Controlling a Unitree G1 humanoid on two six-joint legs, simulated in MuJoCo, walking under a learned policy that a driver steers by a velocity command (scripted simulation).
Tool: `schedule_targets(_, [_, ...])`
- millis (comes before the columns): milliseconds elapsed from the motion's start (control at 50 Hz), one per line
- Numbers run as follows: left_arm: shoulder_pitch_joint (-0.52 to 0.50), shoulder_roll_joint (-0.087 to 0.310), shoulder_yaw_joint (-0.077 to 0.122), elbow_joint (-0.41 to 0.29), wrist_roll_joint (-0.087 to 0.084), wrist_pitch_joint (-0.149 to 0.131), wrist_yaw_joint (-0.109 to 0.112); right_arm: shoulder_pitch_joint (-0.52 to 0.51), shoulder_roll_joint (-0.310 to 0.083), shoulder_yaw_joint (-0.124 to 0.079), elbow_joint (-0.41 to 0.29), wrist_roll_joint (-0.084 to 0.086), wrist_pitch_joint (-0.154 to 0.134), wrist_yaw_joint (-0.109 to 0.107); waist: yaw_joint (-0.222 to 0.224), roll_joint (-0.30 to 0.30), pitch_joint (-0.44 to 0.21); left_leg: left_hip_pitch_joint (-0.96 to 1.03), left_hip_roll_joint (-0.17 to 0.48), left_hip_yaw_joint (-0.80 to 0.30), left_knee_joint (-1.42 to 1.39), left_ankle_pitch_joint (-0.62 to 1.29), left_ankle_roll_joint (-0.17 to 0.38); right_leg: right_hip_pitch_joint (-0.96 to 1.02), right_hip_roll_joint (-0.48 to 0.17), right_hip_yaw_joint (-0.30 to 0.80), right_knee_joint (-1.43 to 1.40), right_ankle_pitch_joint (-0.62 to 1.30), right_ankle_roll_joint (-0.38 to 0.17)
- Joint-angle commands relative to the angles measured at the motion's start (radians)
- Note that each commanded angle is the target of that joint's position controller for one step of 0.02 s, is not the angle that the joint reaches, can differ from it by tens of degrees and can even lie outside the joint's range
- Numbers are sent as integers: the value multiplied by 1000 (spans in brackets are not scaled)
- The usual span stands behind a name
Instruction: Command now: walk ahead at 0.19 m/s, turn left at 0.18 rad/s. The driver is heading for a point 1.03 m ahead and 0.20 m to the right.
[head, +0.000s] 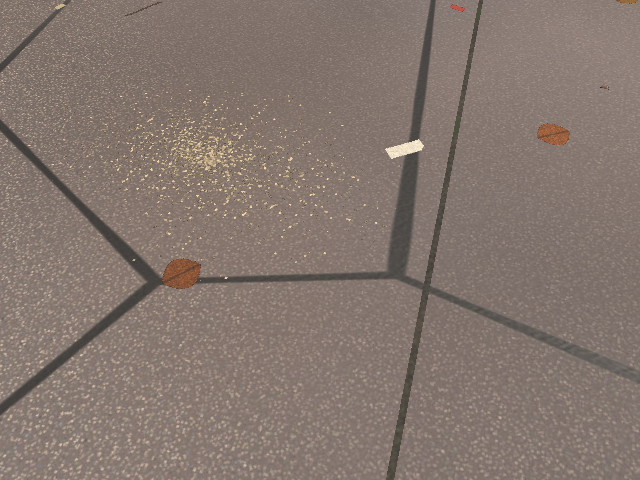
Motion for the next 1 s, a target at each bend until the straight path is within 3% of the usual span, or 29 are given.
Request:
schedule_targets(20, [8,168,34,-39,-13,-15,20,-28,-91,-26,-57,7,-31,9,18,-211,17,-211,68,58,19,86,-19,147,-239,332,-289,-293,-163])
schedule_targets(80, [54,181,38,-30,-14,-20,28,-84,-47,-9,-66,5,-66,20,54,-196,-1,-161,94,115,-142,124,-13,169,-232,276,-292,-194,-166])
schedule_targets(140, [78,205,42,-24,-22,-20,18,-96,-26,2,-67,7,-92,32,56,-206,7,-26,80,148,-327,112,7,91,-226,252,-288,-146,-181])
schedule_targets(180, [82,219,44,-26,-32,-13,9,-59,-44,-4,-52,15,-106,39,29,-197,11,83,58,165,-443,170,25,24,-229,268,-271,-149,-191])
schedule_targets(220, [69,201,37,-32,-38,-4,7,40,-57,-15,-9,18,-115,39,-31,-163,-5,278,46,178,-588,314,47,-76,-202,267,-211,-161,-162])
schedule_targets(240, [64,158,24,-36,-32,-8,4,116,-73,-24,11,21,-115,31,-71,-147,-36,420,77,152,-599,317,60,-162,-168,251,-145,-173,-125])
schedule_targets(260, [26,76,-1,-55,-20,-15,-2,237,-109,-35,26,15,-115,18,-133,-63,-89,587,219,-2,-637,216,94,-298,-90,185,58,-225,-61])
schedule_targets(280, [11,12,-19,-108,-25,-32,2,301,-219,-60,35,-8,-110,18,-139,186,-117,641,431,-331,-746,-64,200,-494,17,45,346,-313,-8])
schedule_targets(300, [11,116,9,-116,-45,-41,8,277,-190,-57,37,-21,-120,25,-129,144,-48,529,501,-452,-798,-212,279,-562,-36,96,543,-346,-10])
schedule_targets(320, [41,161,26,-101,-54,-41,4,212,-113,-34,24,-10,-131,28,-90,125,22,503,453,-380,-809,-215,260,-611,-67,126,620,-256,-22])
schedule_targets(340, [68,159,31,-78,-50,-36,-1,168,-73,-24,18,-4,-138,30,-66,126,46,489,403,-278,-819,-118,226,-618,-80,122,646,-180,-22])
schedule_targets(380, [49,132,31,-74,-37,-30,-8,132,-47,-16,18,-9,-140,31,-54,90,72,454,354,-105,-833,144,189,-620,-109,123,647,-47,-11])
schedule_targets(460, [6,80,18,-104,-31,-22,-25,141,-52,-21,30,-21,-145,28,-56,47,61,391,307,106,-849,439,195,-586,-112,79,584,114,36])
schedule_targets(520, [-82,55,4,-156,-24,-23,-39,140,-77,-25,39,-16,-139,22,-72,34,87,342,290,211,-864,502,191,-520,-113,16,388,235,47])
schedule_targets(580, [-176,34,-6,-214,-13,-27,-66,164,-106,-30,53,-5,-123,10,-88,14,110,327,294,292,-808,729,176,-424,-84,-73,232,268,26])
schedule_targets(620, [-157,63,8,-233,-15,-25,-81,167,-133,-37,55,5,-107,2,-56,41,59,386,312,316,-710,955,154,-359,-50,-96,194,234,-6])
schedule_targets(660, [-28,121,37,-211,-13,-19,-84,142,-160,-47,37,15,-91,-9,23,68,-41,416,311,328,-514,1196,130,-206,19,-126,186,164,-51])
schedule_targets(680, [94,170,63,-184,-13,-15,-75,128,-162,-48,24,19,-85,-10,89,53,-114,375,291,332,-344,1185,109,-42,50,-120,142,198,-84])
schedule_targets(700, [200,215,86,-163,-9,-5,-52,127,-142,-39,11,21,-91,-7,156,0,-171,238,238,340,-106,988,58,169,30,-57,62,338,-122])
schedule_targets(720, [180,305,89,-166,-5,7,-22,240,15,3,-16,-47,-101,10,29,-317,-268,-83,111,316,260,-117,6,476,-216,245,192,866,-215])
schedule_targets(740, [151,322,83,-236,16,-5,-30,337,-33,16,-27,-28,-116,27,20,-288,-545,-237,-3,81,535,-283,-18,633,-437,718,81,714,-451])
schedule_targets(760, [122,257,75,-248,8,-4,-37,196,-131,-11,-33,4,-118,31,92,-104,-493,-265,51,10,536,-155,-3,533,-372,623,-16,559,-395])
schedule_targets(780, [56,223,64,-238,-10,-7,-37,122,-123,-8,-70,15,-113,24,57,-72,-317,-309,80,37,458,-55,8,383,-316,506,-50,438,-337])
schedule_targets(800, [7,189,55,-238,-23,-6,-32,113,-107,-7,-59,-1,-103,9,18,-2,-208,-294,118,45,386,8,1,225,-265,431,-77,378,-290])
schedule_targets(820, [-28,183,53,-244,-15,-3,-27,122,-116,-11,-64,-9,-89,-1,-13,-32,-162,-238,132,38,334,45,-4,98,-241,394,-101,381,-282])
schedule_targets(860, [-59,187,55,-244,8,-1,-24,152,-111,-13,-60,-18,-67,-5,-50,-80,-134,-135,131,49,266,69,-13,-59,-203,338,-132,423,-275])
schedule_targets(920, [-52,187,53,-218,6,-4,-11,157,-70,-1,-55,-27,-55,-16,-50,-87,-169,-108,123,74,154,105,-41,-100,-187,257,-108,578,-271])
schedule_targets(960, [-52,185,50,-206,2,8,-1,131,-61,2,-63,-26,-45,-21,-39,-103,-188,-108,126,73,88,159,-52,-94,-174,246,-104,486,-252])
schedule_targets(1000, [-77,153,34,-200,6,20,6,113,-48,8,-63,-18,-38,-17,-31,-126,-188,-73,141,75,-6,227,-52,-106,-155,218,-118,291,-222])
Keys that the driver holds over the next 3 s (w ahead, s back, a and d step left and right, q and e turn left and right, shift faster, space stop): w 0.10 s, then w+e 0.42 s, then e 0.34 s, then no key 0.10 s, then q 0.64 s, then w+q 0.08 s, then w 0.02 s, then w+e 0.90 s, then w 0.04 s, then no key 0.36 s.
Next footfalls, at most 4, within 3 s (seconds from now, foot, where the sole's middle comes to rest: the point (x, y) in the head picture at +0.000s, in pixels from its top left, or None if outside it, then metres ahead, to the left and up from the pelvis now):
0.26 left None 0.10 0.14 -0.78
0.70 right None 0.39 -0.14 -0.78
1.16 left None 0.47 0.08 -0.78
1.70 left None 0.44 0.12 -0.78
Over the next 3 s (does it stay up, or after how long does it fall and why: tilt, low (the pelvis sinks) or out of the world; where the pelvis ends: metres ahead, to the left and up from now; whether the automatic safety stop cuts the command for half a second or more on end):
stays up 0.96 -0.12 0.00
